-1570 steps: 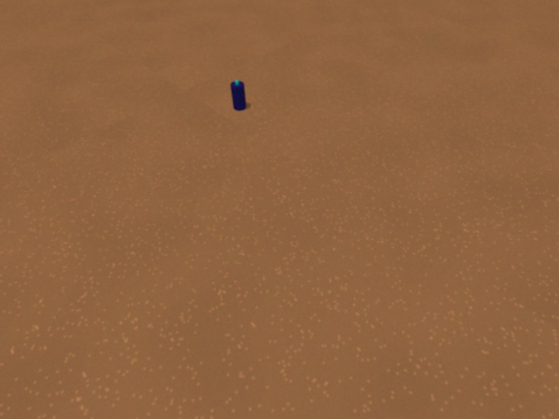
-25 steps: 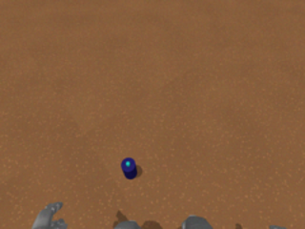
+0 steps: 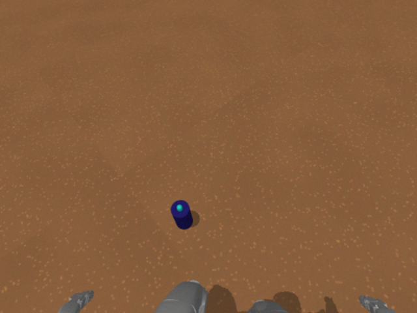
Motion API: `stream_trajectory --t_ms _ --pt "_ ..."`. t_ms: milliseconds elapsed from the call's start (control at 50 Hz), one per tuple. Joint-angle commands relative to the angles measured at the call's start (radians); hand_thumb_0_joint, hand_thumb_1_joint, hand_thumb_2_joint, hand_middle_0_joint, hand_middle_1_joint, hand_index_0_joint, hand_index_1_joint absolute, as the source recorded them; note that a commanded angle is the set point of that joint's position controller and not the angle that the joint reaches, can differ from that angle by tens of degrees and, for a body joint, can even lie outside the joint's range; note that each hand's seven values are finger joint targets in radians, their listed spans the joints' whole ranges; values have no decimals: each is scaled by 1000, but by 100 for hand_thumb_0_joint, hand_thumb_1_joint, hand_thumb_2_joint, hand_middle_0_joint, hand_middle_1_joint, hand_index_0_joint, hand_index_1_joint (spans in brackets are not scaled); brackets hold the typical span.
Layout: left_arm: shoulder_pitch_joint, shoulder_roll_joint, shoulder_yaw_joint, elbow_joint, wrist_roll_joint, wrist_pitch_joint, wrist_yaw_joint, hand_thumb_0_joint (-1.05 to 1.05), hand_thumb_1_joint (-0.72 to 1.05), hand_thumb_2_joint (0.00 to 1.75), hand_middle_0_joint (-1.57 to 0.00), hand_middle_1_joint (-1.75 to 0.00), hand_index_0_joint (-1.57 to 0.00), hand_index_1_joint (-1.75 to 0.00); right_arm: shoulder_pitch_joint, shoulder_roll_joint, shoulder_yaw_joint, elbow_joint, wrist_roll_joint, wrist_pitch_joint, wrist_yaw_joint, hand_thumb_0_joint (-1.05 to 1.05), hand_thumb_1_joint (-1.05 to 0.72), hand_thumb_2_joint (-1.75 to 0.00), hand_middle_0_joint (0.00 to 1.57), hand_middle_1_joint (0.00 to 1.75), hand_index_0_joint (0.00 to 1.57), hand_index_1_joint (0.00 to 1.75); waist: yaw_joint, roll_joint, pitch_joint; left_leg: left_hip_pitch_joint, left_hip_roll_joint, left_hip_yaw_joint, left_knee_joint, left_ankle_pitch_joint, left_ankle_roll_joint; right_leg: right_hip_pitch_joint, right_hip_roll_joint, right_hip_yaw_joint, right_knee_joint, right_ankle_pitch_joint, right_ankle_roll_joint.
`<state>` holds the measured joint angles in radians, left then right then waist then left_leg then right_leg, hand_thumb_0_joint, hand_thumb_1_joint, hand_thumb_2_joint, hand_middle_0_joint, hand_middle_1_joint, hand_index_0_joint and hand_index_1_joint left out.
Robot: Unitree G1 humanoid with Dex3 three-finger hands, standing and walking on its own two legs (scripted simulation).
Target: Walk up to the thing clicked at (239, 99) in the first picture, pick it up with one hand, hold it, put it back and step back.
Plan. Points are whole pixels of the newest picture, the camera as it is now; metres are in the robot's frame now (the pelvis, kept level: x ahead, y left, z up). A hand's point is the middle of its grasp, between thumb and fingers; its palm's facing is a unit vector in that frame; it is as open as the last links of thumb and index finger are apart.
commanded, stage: step back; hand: left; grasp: from the side
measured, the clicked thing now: (182, 214) +0.54 +0.18 -0.66
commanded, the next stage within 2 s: none
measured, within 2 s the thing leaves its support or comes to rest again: neither
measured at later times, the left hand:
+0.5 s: hand out of the picture -0.05 +0.29 -0.15, palm faces -0.02 -0.92 -0.38, open 7.4 cm
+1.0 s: hand out of the picture -0.16 +0.26 -0.14, palm faces +0.04 -0.92 -0.38, open 7.4 cm
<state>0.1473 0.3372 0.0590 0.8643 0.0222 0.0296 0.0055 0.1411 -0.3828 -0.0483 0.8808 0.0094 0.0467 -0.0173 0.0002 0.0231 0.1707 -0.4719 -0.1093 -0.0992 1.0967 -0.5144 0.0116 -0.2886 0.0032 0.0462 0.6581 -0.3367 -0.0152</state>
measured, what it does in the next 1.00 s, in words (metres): walks backwards: left foot, then right foot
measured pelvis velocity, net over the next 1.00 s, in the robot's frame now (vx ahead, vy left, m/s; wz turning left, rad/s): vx -0.29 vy -0.01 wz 0.05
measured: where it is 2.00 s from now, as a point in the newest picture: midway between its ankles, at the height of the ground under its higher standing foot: outside the picture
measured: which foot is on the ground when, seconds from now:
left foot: up 0.00-0.16, down 0.18-0.60, up 0.62-0.88, down 0.90-1.00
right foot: down 0.00-0.18, up 0.20-0.56, down 0.58-0.92, up 0.94-1.00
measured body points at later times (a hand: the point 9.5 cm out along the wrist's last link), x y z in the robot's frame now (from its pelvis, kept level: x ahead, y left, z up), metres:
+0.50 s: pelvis -0.13 +0.01 +0.00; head -0.07 +0.03 +0.44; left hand -0.04 +0.34 -0.13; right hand +0.00 -0.30 -0.10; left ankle -0.05 +0.13 -0.72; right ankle -0.18 -0.14 -0.67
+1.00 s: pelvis -0.29 -0.01 +0.00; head -0.23 +0.01 +0.44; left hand -0.16 +0.31 -0.12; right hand -0.20 -0.31 -0.12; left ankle -0.26 +0.10 -0.72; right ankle -0.25 -0.15 -0.68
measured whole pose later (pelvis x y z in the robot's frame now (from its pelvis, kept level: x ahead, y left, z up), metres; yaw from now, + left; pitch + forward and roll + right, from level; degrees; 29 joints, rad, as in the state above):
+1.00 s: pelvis -0.29 -0.01 +0.00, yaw +3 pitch -3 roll +0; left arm 0.10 0.39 0.07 0.78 0.01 0.08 0.02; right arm 0.21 -0.36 -0.04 0.87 -0.03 0.01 -0.01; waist -0.01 -0.04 0.18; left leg -0.31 -0.04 -0.02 0.68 -0.31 0.04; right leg -0.47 0.05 0.12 1.02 -0.53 -0.02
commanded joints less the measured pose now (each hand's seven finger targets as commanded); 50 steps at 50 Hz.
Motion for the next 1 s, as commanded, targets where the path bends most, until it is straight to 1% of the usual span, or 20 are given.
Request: stream_trajectory --t_ms 0,80,120,140,180,260,320,440,540,560,580,600,640,680,820,860,880,900,920,980 --pt "-94 259 78 -145 13 -26 31 0 90 90 -20 -30 -20 -30 86 -189 -43 -61 -3 -28 -15 0 -90 -90 20 30 20 30 -7 -180 -176 4 14 -23 8 5 -23 101 -218 162 -171 585 -208" --pt "-13 259 76 -145 9 -11 32 0 90 90 -20 -30 -20 -30 66 -165 -41 -82 -19 -39 -10 0 -90 -90 20 30 20 30 29 -214 -232 52 75 66 -391 35 -13 247 -223 161 -85 599 -184" --pt "-36 271 71 -163 -9 4 23 0 90 90 -20 -30 -20 -30 132 -165 -52 -54 -28 -51 -7 0 -90 -90 20 30 20 30 -14 -164 -253 210 70 120 -689 324 -5 178 -177 114 31 544 -136" --pt "-12 233 59 -172 -13 11 20 0 90 90 -20 -30 -20 -30 108 -203 -66 -71 -47 -59 -9 0 -90 -90 20 30 20 30 -1 -94 -254 292 157 -25 -691 466 23 41 -121 106 92 372 -80" --pt "-69 230 68 -179 -15 15 35 0 90 90 -20 -30 -20 -30 77 -377 -99 -102 -45 -59 2 0 -90 -90 20 30 20 30 -58 204 -229 246 505 -447 -734 756 264 -166 111 107 410 -354 -10" --pt "20 238 77 -122 -21 15 32 0 90 90 -20 -30 -20 -30 -43 -260 -70 -115 -47 -56 -15 0 -90 -90 20 30 20 30 24 107 -145 210 379 -190 -685 665 210 -226 98 167 640 -187 -11" --pt "64 235 86 -107 -8 14 20 0 90 90 -20 -30 -20 -30 -11 -235 -70 -126 -43 -59 -17 0 -90 -90 20 30 20 30 4 95 -182 302 374 -169 -660 681 240 -226 93 141 625 -164 32" --pt "64 218 78 -127 -7 4 8 0 90 90 -20 -30 -20 -30 29 -258 -76 -143 -43 -51 -18 0 -90 -90 20 30 20 30 -38 140 -241 402 381 -145 -620 617 249 -159 32 65 266 -180 43" --pt "224 214 86 -39 5 -7 0 0 90 90 -20 -30 -20 -30 -27 -271 -74 -157 -25 -24 -9 0 -90 -90 20 30 20 30 34 159 -272 176 296 -65 -540 450 132 154 20 -61 -211 66 -13" --pt "212 267 101 -48 22 -9 -2 0 90 90 -20 -30 -20 -30 -16 -229 -62 -164 -18 -20 -8 0 -90 -90 20 30 20 30 26 50 -219 13 236 -55 -469 306 71 182 -60 98 -233 10 -44" --pt "171 374 124 -81 18 -6 -4 0 90 90 -20 -30 -20 -30 -78 -178 -53 -193 -5 -25 -12 0 -90 -90 20 30 20 30 60 -247 -147 -108 27 32 -267 43 4 48 -267 406 -341 -35 -172" --pt "85 449 134 -121 25 -5 -1 0 90 90 -20 -30 -20 -30 -91 -213 -71 -186 -16 -20 -27 0 -90 -90 20 30 20 30 75 -312 -89 -57 26 -23 -16 -100 -23 -163 -432 562 -412 -39 -297" --pt "-58 329 100 -162 17 -21 13 0 90 90 -20 -30 -20 -30 13 -223 -70 -132 -4 -23 -21 0 -90 -90 20 30 20 30 -20 -152 -80 -31 10 -104 117 -3 -7 -126 -309 311 -288 250 -238" --pt "-68 287 97 -163 25 -21 18 0 90 90 -20 -30 -20 -30 50 -198 -57 -113 -5 -37 -22 0 -90 -90 20 30 20 30 -22 -186 -125 -26 -7 -44 95 37 -12 -39 -229 173 -208 387 -190" --pt "17 272 80 -167 9 3 27 0 90 90 -20 -30 -20 -30 84 -168 -49 -100 -27 -48 -13 0 -90 -90 20 30 20 30 25 -222 -211 75 65 99 -496 106 -7 214 -223 150 -56 524 -165" --pt "-9 255 64 -180 -4 17 20 0 90 90 -20 -30 -20 -30 145 -184 -62 -73 -35 -56 -14 0 -90 -90 20 30 20 30 0 -161 -247 243 95 73 -682 363 14 111 -186 121 39 417 -105" --pt "24 207 52 -187 -8 22 17 0 90 90 -20 -30 -20 -30 126 -252 -79 -87 -53 -61 -17 0 -90 -90 20 30 20 30 20 -8 -245 330 274 -181 -707 494 75 -74 -103 86 142 191 -53" --pt "-23 220 61 -199 -19 20 25 0 90 90 -20 -30 -20 -30 69 -374 -95 -112 -39 -56 -4 0 -90 -90 20 30 20 30 1 196 -225 244 465 -404 -722 679 239 -145 58 -13 305 -242 -12" --pt "-74 254 79 -182 -2 24 37 0 90 90 -20 -30 -20 -30 84 -380 -103 -110 -48 -60 -6 0 -90 -90 20 30 20 30 -47 161 -203 135 518 -501 -751 642 304 -121 62 119 490 -346 -10" --pt "10 234 78 -132 -21 31 29 0 90 90 -20 -30 -20 -30 -6 -275 -68 -107 -44 -64 -23 0 -90 -90 20 30 20 30 34 58 -173 193 385 -217 -669 726 222 -192 86 184 653 -203 -18"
